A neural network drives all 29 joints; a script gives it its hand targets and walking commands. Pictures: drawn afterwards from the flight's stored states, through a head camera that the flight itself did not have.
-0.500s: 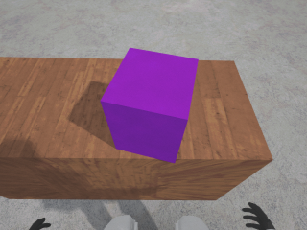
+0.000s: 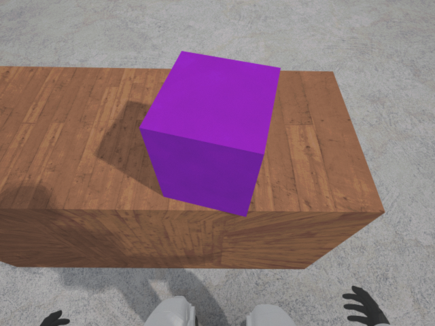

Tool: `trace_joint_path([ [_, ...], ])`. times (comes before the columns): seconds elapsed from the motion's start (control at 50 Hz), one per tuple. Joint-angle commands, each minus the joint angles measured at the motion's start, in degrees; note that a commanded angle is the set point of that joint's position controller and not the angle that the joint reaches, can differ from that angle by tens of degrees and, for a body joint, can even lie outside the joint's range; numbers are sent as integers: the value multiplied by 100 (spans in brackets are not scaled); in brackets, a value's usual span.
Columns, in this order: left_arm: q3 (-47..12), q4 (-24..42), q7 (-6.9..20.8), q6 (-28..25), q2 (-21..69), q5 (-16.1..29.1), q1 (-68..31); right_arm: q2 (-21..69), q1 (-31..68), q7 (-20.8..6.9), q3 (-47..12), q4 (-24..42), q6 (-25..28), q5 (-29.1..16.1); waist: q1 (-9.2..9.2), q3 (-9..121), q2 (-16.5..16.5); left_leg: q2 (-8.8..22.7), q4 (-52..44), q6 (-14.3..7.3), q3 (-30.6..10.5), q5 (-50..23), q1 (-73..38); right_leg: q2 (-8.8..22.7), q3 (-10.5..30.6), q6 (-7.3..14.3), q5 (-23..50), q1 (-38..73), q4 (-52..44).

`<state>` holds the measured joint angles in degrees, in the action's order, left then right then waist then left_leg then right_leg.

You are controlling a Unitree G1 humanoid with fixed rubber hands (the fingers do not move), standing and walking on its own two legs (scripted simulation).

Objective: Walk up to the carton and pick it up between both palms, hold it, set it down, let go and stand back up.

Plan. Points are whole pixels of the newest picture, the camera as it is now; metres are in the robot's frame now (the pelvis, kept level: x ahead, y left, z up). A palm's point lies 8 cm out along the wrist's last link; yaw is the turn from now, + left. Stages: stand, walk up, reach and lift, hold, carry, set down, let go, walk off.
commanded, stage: walk up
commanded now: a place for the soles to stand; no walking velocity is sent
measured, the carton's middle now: (215, 139) +0.46 +0.00 +0.02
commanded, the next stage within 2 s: reach and lift in 0.92 s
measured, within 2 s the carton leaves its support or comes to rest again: neither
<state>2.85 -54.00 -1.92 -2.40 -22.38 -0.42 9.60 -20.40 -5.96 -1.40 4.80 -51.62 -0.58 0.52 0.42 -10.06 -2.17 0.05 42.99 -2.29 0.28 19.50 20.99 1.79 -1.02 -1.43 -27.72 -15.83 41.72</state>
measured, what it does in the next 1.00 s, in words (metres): stands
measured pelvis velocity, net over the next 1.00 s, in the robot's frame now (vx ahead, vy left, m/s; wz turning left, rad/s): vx -0.03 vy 0.00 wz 0.00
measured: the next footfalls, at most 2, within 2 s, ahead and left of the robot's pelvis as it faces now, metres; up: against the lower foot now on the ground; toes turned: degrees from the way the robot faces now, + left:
none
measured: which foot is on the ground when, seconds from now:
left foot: down 0.00-1.00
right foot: down 0.00-1.00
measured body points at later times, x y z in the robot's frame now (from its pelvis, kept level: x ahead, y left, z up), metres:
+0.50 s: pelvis -0.01 +0.00 +0.00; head +0.05 -0.01 +0.44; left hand +0.07 +0.32 -0.12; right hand +0.10 -0.30 -0.13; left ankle +0.02 +0.10 -0.71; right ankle -0.02 -0.15 -0.72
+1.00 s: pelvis -0.03 +0.00 -0.01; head +0.02 +0.00 +0.44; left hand +0.06 +0.33 -0.12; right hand +0.10 -0.30 -0.13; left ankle +0.02 +0.10 -0.71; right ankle -0.03 -0.15 -0.71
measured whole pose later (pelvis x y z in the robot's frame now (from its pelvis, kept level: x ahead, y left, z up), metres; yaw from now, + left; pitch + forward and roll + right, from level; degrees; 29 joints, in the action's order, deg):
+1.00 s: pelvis -0.03 +0.00 -0.01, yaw +0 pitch -3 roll -2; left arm 2.9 -48.0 -3.2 7.6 -22.2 -0.4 10.0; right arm -20.4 -1.5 -2.1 5.4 -59.0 5.9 3.1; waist 0.2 -9.2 -2.5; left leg 0.6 46.9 -1.2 0.1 19.8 23.6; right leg 1.7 -1.1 -0.9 -24.3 -17.4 44.4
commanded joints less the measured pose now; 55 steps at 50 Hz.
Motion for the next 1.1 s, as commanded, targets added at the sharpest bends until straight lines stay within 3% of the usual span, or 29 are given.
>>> trace_joint_path([
  [0.0,389,53,-181,-355,-1683,-145,929,-1097,241,46,130,517,56,-102,-242,1813,747,416,566,23,-578,-1634,29,1125,2053,874,3043,1292,-1607],
  [0.04,365,187,-198,-315,-1861,-143,488,-1217,321,91,205,471,-42,-3,-198,1651,716,159,946,117,-516,1754,451,1978,2681,1699,3798,926,-1478],
  [0.06,369,209,-196,-300,-1785,-125,295,-1289,258,84,233,451,-88,-4,-99,1344,749,230,1157,76,-520,1710,272,1942,2611,1722,3463,361,-1449],
  [0.14,294,387,-183,-253,-1655,-113,-54,-1117,-76,40,256,291,-32,-9,180,952,968,283,-173,-23,-231,256,-481,1241,1675,1190,3730,-316,-970],
  [0.18,183,490,-145,-169,-1257,0,-353,-1286,-505,104,319,82,71,77,407,1272,333,648,-1400,-136,-736,-1261,-1586,678,1029,646,3235,-770,-233],
  [0.2,122,508,-125,-127,-992,62,-296,-1566,-358,122,337,146,128,94,328,1313,-367,1304,-1863,-471,-1889,-1558,-1605,-2,463,289,2306,-1031,628],
  [0.22,152,433,-164,-60,-1034,114,-198,-1574,-82,104,330,257,151,117,122,1098,-421,1668,-2012,-825,-2188,-1158,-1301,-286,200,299,-58,-1170,763],
  [0.26,210,282,-126,5,-1161,43,9,-1621,19,93,335,210,178,74,80,827,-602,1774,-2170,-1134,-2239,-702,-656,-187,434,406,-864,-949,1364],
  [0.32,235,214,-47,-16,-1223,-6,260,-1538,397,107,254,390,137,96,-44,317,-680,1521,-2193,-1014,-1757,51,23,-18,182,411,-420,-697,1044],
  [0.4,272,91,-41,-177,-1066,3,704,-1393,443,58,231,382,78,72,-315,1018,-503,1002,-1141,-598,-1006,-1286,-434,-18,-3,398,642,366,-1308],
  [0.42,314,19,-87,-243,-1187,-51,862,-1275,416,48,192,433,70,24,-337,1484,-253,899,-547,-386,-866,-1796,-497,181,537,519,1541,804,-1446],
  [0.44,351,9,-142,-311,-1523,-133,879,-1149,417,49,161,486,86,-76,-323,1757,521,617,294,-87,-619,-2108,-165,717,1407,798,2823,1245,-1368],
  [0.46,424,114,-191,-325,-1770,-155,772,-1186,381,67,155,535,111,-104,-296,1888,721,398,633,122,-362,-1761,289,1233,2054,1086,3791,1561,-1309],
  [0.48,378,141,-197,-311,-1702,-98,557,-1164,403,73,172,446,53,-74,-241,1744,506,187,590,141,-308,538,425,1653,2272,1460,4411,1338,-1135],
  [0.5,369,206,-178,-294,-1761,-122,313,-1185,276,89,209,440,-3,-43,-117,1527,848,222,854,71,-392,1569,216,1863,2383,1702,4438,710,-1149],
  [0.54,300,218,-172,-281,-1661,-121,44,-1141,197,63,227,384,-1,-3,11,1067,748,287,294,33,-324,1436,-52,1672,2159,1601,4194,117,-1054],
  [0.56,279,333,-161,-254,-1661,-87,-157,-1150,-26,38,216,320,38,-45,171,1029,819,346,-340,-15,-340,176,-510,1340,1724,1290,3857,-224,-900],
  [0.6,173,437,-145,-205,-1233,2,-434,-1371,-293,71,309,131,124,45,325,1303,169,822,-1115,-264,-942,-2148,-1560,419,726,493,3030,-724,-161],
  [0.64,160,328,-130,-86,-1070,92,-160,-1561,-101,83,294,209,186,68,130,1317,-534,1670,-1975,-899,-2125,-1045,-1103,-206,137,320,267,-821,600],
  [0.68,197,245,-82,-19,-1214,19,31,-1647,122,79,331,213,179,72,64,849,-759,1869,-2247,-1249,-2247,-138,-371,-112,174,392,-848,-691,1245],
  [0.72,213,29,-19,-55,-1165,-23,354,-1510,566,97,265,375,122,78,-128,546,-641,1527,-2201,-1013,-1819,928,250,-11,101,468,-317,-370,634],
  [0.76,274,-103,-30,-153,-1170,-69,819,-1402,848,56,181,427,80,103,-423,487,-523,1120,-1566,-566,-1219,-123,608,38,217,550,636,402,-561],
  [0.8,339,-36,-90,-281,-1517,-152,859,-1209,594,44,151,461,82,-47,-296,1206,409,557,58,-103,-632,-1744,90,745,1644,840,2395,609,-1312],
  [0.84,344,73,-145,-325,-1667,-102,530,-1222,357,50,187,433,86,-65,-166,1813,571,336,319,122,-311,-620,136,1385,2048,1348,4178,1176,-1028],
  [0.88,331,185,-142,-295,-1750,-130,107,-1139,333,57,204,366,27,-8,-32,1265,940,229,463,46,-235,1015,-129,1634,2183,1545,3969,133,-1117],
  [0.9,300,228,-122,-268,-1672,-123,-86,-1170,230,45,212,278,39,5,72,1114,902,282,1,23,-256,505,-363,1421,1960,1384,3637,-147,-1026],
  [0.92,448,2238,-205,873,-1507,118,-2096,-118,2191,49,484,-745,1321,816,164,1448,384,232,-725,663,-47,-71,242,-88,-49,389,460,-1561,-244],
  [0.98,290,2563,-277,1908,-1050,45,-1913,-823,1546,-225,854,-986,1332,821,338,909,401,307,-444,621,-62,181,-554,-90,-267,564,136,-2053,-235],
  [1.08,345,3093,26,2627,-831,-237,-1145,-933,942,-91,759,-469,1417,428,133,1712,638,350,-313,402,146,-1008,-1567,-208,-488,482,1435,-1256,-460],
])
